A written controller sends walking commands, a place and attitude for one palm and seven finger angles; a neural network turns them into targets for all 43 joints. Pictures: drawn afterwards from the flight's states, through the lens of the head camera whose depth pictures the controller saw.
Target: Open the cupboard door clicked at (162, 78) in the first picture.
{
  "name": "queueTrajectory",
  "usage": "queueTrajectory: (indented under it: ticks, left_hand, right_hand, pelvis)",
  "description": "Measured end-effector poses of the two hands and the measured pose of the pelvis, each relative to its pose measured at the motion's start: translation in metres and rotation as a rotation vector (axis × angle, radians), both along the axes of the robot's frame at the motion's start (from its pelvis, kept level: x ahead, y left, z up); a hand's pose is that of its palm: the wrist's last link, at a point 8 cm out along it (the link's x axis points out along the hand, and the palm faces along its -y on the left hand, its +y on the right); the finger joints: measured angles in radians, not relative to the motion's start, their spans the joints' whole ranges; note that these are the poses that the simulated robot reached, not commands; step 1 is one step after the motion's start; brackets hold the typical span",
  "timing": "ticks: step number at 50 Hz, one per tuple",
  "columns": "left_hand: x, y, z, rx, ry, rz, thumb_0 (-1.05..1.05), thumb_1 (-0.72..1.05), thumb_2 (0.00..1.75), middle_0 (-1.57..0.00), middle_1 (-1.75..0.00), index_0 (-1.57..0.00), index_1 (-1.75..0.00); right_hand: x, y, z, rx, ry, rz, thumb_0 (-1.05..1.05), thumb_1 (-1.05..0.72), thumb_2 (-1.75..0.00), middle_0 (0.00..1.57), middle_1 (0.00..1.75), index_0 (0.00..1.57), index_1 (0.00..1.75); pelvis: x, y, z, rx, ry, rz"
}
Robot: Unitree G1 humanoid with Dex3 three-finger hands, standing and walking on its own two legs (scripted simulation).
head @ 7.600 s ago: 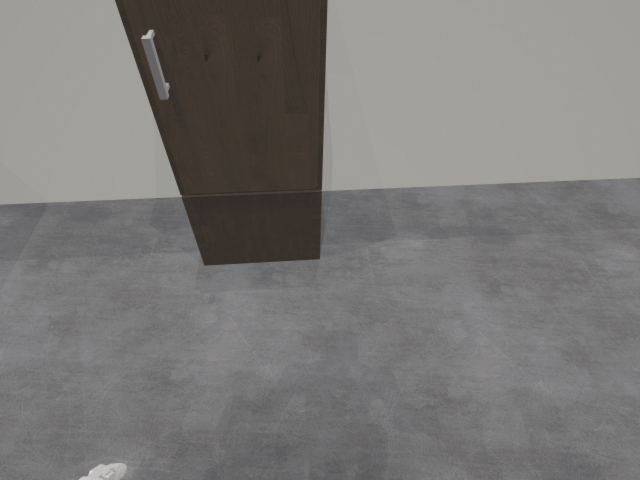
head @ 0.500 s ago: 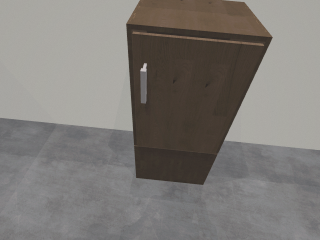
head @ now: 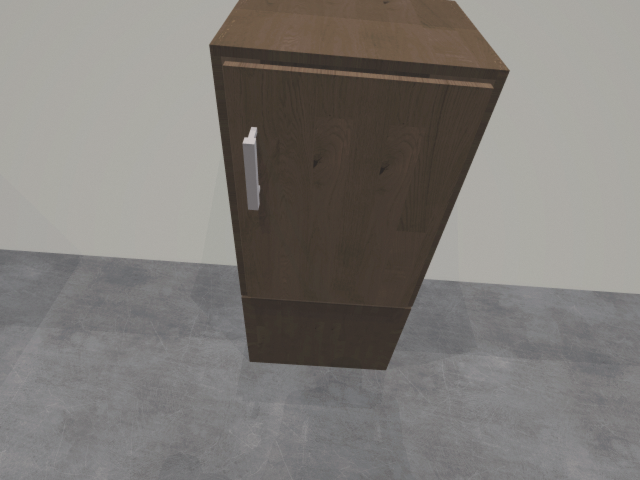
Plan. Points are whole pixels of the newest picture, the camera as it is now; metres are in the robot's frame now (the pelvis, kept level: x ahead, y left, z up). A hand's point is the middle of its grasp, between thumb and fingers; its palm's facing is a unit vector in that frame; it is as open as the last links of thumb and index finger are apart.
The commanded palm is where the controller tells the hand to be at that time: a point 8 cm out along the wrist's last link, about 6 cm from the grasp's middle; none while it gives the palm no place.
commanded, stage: shuffle to correct the standing spot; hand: left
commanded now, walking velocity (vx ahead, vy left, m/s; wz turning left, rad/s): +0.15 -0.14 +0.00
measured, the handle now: (253, 169) +0.60 +0.15 +0.07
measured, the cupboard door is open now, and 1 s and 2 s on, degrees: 0 0 0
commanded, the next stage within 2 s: come to a stop and stand still in 0.08 s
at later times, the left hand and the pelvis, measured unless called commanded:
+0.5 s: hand out of the picture +0.06 +0.11 -0.17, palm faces +0.09 -0.98 -0.16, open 7.3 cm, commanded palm none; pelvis +0.06 -0.05 +0.00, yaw +0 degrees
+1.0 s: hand out of the picture +0.06 +0.14 -0.16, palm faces +0.04 -0.98 -0.19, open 7.3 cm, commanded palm none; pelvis +0.04 -0.03 +0.01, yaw +0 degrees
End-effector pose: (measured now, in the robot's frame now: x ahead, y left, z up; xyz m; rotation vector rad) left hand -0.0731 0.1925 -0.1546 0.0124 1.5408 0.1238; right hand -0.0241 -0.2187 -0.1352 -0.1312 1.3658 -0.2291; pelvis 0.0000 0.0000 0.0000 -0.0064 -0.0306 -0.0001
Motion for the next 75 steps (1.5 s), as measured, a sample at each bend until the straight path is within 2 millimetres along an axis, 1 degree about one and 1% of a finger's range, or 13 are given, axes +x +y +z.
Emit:
queueTrajectory:
  ticks: [5,10,13,16,22,29,35,43,55,61,64,68,75]
  left_hand:
    - [0.065,-0.003,0.014,0.034,-0.133,-0.048,0.00,0.91,0.90,-0.20,-0.30,-0.20,-0.30]
    - [0.103,0.001,0.020,0.134,-0.218,-0.068,0.03,0.95,0.90,-0.20,-0.30,-0.20,-0.30]
    - [0.110,-0.006,0.022,0.167,-0.242,-0.030,0.02,0.94,0.90,-0.20,-0.30,-0.20,-0.30]
    - [0.111,-0.017,0.026,0.161,-0.228,-0.014,0.01,0.93,0.90,-0.20,-0.30,-0.20,-0.30]
    - [0.119,-0.037,0.017,0.099,-0.184,-0.017,0.01,0.92,0.90,-0.20,-0.30,-0.20,-0.30]
    - [0.126,-0.029,0.008,0.089,-0.163,-0.010,0.01,0.93,0.90,-0.21,-0.30,-0.21,-0.30]
    - [0.128,-0.016,0.013,0.113,-0.181,-0.036,0.00,0.92,0.90,-0.20,-0.30,-0.21,-0.30]
    - [0.128,-0.003,0.019,0.129,-0.201,-0.063,0.00,0.91,0.90,-0.20,-0.30,-0.20,-0.30]
    - [0.114,0.000,0.014,0.115,-0.172,-0.089,0.00,0.91,0.90,-0.20,-0.30,-0.20,-0.30]
    - [0.126,0.012,0.013,0.127,-0.180,-0.095,0.00,0.91,0.90,-0.20,-0.30,-0.21,-0.30]
    - [0.133,0.015,0.019,0.142,-0.206,-0.084,0.00,0.91,0.90,-0.20,-0.30,-0.20,-0.30]
    - [0.140,0.015,0.024,0.150,-0.211,-0.085,0.00,0.91,0.90,-0.20,-0.30,-0.20,-0.30]
    - [0.145,0.006,0.024,0.134,-0.186,-0.090,0.00,0.91,0.90,-0.20,-0.30,-0.20,-0.30]
  right_hand:
    - [-0.008,-0.007,0.002,0.035,0.031,-0.027,0.00,-0.91,-0.90,0.20,0.30,0.20,0.30]
    - [-0.007,-0.031,-0.010,0.064,0.077,-0.044,0.00,-0.91,-0.90,0.20,0.30,0.20,0.30]
    - [0.007,-0.048,-0.013,0.064,0.106,-0.015,0.01,-0.91,-0.90,0.20,0.30,0.20,0.30]
    - [0.034,-0.060,-0.007,0.053,0.074,0.010,0.01,-0.91,-0.90,0.20,0.30,0.20,0.30]
    - [0.092,-0.063,0.000,0.026,-0.028,0.054,0.01,-0.91,-0.90,0.20,0.29,0.20,0.30]
    - [0.132,-0.059,0.008,-0.008,-0.088,0.094,0.01,-0.93,-0.90,0.20,0.30,0.20,0.30]
    - [0.148,-0.049,0.008,0.014,-0.144,0.106,0.01,-0.92,-0.90,0.20,0.30,0.20,0.30]
    - [0.137,-0.044,0.010,0.022,-0.160,0.090,-0.01,-0.93,-0.90,0.20,0.30,0.20,0.30]
    - [0.079,-0.045,0.005,0.018,-0.029,0.068,0.00,-0.92,-0.90,0.20,0.30,0.20,0.30]
    - [0.058,-0.029,-0.005,0.042,0.011,0.051,0.00,-0.91,-0.90,0.20,0.30,0.20,0.30]
    - [0.058,-0.021,-0.007,0.069,0.034,0.064,0.01,-0.91,-0.90,0.20,0.30,0.20,0.30]
    - [0.070,-0.014,-0.007,0.090,0.021,0.073,0.01,-0.91,-0.90,0.20,0.30,0.20,0.30]
    - [0.091,-0.027,-0.003,0.061,0.000,0.079,0.02,-0.93,-0.90,0.20,0.30,0.20,0.30]
  pelvis:
    - [0.006,-0.014,0.009,0.003,0.013,-0.009]
    - [0.019,-0.042,0.002,0.008,0.016,-0.006]
    - [0.026,-0.052,0.001,-0.010,0.011,0.010]
    - [0.036,-0.056,0.007,-0.012,0.011,0.014]
    - [0.051,-0.055,0.007,-0.013,0.007,0.008]
    - [0.054,-0.048,0.005,0.001,-0.002,-0.001]
    - [0.047,-0.044,0.006,-0.005,0.004,-0.008]
    - [0.041,-0.038,0.008,-0.005,0.011,-0.011]
    - [0.041,-0.031,0.006,-0.016,0.021,-0.003]
    - [0.048,-0.023,0.000,-0.011,0.019,0.013]
    - [0.052,-0.022,0.003,-0.004,0.020,0.015]
    - [0.057,-0.022,0.006,0.003,0.025,0.009]
    - [0.066,-0.026,0.009,0.008,0.026,0.002]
